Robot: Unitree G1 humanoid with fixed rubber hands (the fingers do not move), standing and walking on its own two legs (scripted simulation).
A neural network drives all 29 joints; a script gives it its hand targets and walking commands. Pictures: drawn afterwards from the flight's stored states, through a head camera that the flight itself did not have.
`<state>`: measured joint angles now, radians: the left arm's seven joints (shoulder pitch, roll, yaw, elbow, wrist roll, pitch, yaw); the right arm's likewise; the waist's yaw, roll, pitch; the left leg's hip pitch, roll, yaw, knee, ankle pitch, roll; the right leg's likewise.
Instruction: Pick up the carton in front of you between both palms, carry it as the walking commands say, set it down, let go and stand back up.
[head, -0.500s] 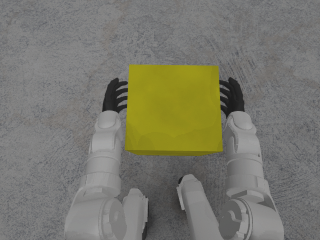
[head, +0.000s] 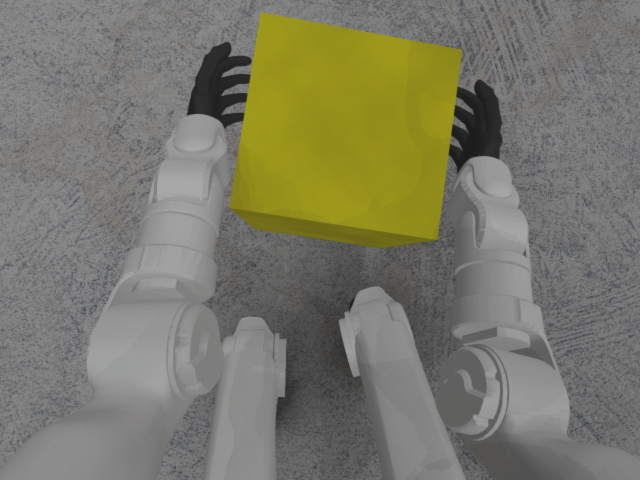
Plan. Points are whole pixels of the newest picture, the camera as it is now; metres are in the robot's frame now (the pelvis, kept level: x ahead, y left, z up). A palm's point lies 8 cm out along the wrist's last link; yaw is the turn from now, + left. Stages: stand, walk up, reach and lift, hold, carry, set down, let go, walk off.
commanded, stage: set down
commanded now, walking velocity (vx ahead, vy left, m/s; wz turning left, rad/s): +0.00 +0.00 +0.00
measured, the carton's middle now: (335, 159) +0.48 -0.09 -0.19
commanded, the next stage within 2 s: none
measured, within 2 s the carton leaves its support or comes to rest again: rests again in 1.68 s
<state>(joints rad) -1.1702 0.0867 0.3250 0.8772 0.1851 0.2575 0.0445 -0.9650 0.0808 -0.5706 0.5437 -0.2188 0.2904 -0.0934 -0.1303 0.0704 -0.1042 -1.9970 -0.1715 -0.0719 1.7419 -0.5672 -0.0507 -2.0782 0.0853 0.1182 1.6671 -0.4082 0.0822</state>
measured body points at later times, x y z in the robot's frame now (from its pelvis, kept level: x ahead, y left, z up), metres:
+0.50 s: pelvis -0.01 +0.01 -0.09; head +0.36 +0.00 +0.17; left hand +0.57 +0.02 -0.27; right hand +0.45 -0.26 -0.26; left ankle +0.08 +0.12 -0.47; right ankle +0.13 -0.14 -0.47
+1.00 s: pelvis -0.01 +0.02 -0.11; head +0.36 +0.00 +0.15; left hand +0.57 +0.03 -0.29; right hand +0.45 -0.25 -0.28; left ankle +0.08 +0.12 -0.47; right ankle +0.12 -0.13 -0.47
